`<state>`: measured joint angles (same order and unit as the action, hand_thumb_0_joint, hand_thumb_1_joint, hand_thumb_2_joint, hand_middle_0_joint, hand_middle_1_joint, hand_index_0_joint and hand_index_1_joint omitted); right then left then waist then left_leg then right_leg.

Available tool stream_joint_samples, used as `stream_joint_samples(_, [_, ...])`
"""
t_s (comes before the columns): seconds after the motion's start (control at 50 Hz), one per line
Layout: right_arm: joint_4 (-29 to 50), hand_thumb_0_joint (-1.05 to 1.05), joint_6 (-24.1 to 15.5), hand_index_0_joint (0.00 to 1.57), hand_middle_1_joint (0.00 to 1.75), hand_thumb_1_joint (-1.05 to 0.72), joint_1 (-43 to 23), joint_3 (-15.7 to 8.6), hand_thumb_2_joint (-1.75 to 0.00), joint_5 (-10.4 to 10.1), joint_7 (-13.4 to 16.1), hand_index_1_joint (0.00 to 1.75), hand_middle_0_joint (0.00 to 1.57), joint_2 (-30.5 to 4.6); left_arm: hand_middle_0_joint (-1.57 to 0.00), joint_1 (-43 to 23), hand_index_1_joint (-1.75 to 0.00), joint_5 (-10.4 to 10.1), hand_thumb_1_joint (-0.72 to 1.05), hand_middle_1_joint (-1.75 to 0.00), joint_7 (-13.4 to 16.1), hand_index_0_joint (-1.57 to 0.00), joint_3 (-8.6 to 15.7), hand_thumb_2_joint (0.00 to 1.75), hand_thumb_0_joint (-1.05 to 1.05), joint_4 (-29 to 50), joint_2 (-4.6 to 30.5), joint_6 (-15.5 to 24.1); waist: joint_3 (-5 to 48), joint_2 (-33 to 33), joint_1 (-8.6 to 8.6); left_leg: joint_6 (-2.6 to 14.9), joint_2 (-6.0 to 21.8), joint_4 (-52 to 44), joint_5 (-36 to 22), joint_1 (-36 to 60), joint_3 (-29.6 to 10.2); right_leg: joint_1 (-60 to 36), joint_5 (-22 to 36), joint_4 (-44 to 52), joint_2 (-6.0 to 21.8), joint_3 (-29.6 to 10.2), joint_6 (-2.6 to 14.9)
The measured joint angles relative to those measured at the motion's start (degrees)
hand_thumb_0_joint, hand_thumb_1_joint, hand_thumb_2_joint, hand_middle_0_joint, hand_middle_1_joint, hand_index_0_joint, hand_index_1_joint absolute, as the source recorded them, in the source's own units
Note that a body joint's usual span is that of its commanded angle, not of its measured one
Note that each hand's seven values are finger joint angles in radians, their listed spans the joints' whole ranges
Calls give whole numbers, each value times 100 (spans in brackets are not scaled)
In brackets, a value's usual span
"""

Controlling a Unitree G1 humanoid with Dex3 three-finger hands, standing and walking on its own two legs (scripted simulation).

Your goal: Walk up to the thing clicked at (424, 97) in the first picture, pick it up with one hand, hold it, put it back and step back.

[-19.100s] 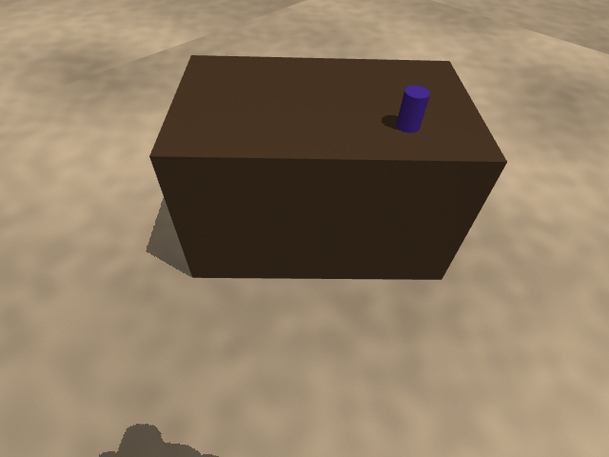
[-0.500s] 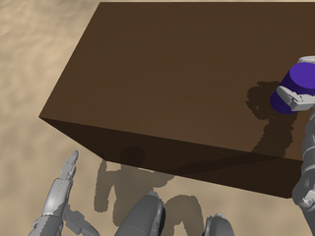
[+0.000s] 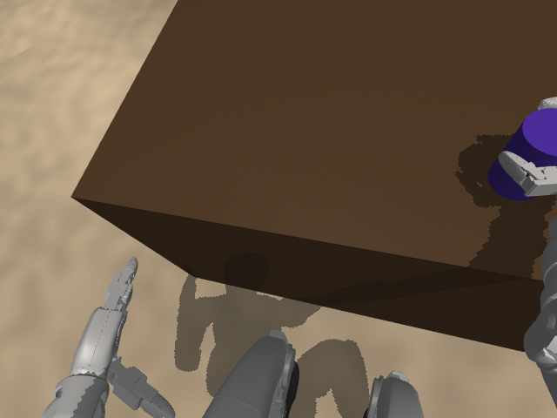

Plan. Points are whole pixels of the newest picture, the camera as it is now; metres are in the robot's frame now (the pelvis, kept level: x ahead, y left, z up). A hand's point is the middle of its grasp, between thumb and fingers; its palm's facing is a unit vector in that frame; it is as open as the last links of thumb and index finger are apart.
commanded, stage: loosen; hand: right
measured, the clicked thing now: (533, 158) +0.52 -0.22 +0.00
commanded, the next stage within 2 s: open in 0.24 s
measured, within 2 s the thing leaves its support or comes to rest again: neither
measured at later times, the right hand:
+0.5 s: hand (545, 147) +0.52 -0.22 +0.02, palm faces +0.20 +0.98 +0.00, open 11.0 cm
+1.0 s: hand out of the picture +0.52 -0.25 +0.06, palm faces +0.25 +0.97 +0.00, open 16.9 cm
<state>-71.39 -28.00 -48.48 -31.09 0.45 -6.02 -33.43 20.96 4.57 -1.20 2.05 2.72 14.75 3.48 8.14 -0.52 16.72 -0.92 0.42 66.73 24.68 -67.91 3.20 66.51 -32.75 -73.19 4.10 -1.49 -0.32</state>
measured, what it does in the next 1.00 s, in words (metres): stands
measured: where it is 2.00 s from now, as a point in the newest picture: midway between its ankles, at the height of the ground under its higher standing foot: outside the picture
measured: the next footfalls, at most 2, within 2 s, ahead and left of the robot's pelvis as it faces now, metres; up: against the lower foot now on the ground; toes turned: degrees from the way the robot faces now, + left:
none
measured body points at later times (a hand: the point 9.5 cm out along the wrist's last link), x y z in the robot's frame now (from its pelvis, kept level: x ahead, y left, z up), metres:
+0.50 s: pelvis -0.01 +0.00 -0.01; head +0.15 -0.05 +0.41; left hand +0.15 +0.27 +0.02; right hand +0.51 -0.28 +0.02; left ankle +0.06 +0.14 -0.63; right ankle +0.01 -0.12 -0.63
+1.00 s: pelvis +0.00 +0.00 +0.01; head +0.14 -0.05 +0.43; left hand +0.16 +0.26 +0.03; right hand +0.51 -0.30 +0.06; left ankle +0.06 +0.14 -0.63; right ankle +0.01 -0.12 -0.63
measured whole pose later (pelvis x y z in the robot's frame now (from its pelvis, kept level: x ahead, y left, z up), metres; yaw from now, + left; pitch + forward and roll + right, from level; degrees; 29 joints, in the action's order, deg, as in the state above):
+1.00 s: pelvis +0.00 +0.00 +0.01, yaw +0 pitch +25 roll +4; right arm -66.3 -23.8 -47.4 -33.4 0.4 -6.5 -36.1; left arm 23.1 3.5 -0.9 0.7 4.9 14.4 1.6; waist 8.4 -0.5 16.4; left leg -0.7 0.0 64.7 24.5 -64.7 3.7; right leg 63.6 -32.6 -71.5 4.4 -2.1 -0.7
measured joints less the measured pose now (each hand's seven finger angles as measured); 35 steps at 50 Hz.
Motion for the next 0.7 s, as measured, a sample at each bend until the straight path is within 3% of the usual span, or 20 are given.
stream_joint_samples(0.26, [-153, 0, -18, 77, 100, 45, -183, -65, -110, 16, -22, 104, 73, -169, -5, 106, -4, -11, -52, -5, -32, -6, -81, 3, -1, 355, -3, -33, -33, 48, 56, 26, 1, 179, 12, -191, 60, 218, -7, -198, -1, -76, -21])
stream_joint_samples(0.48, [-83, -1, 65, 87, 78, 44, -248, -26, -66, 32, 8, 80, 83, -250, -5, 146, -4, -10, -51, -5, 13, -6, -62, 3, -1, 348, 40, -37, -36, 22, 69, 36, -12, 215, -1, -279, 66, 309, -2, -244, 10, -88, -33])
stream_joint_samples(0.7, [47, -1, 116, 61, 49, 46, -106, -6, -33, -18, 4, 50, 60, -137, -6, 150, -6, -23, -54, -5, 32, -5, -78, 6, -1, 325, 17, -32, -15, 29, 41, 27, -10, 163, 34, -200, 70, 236, -35, -196, 5, -91, -25])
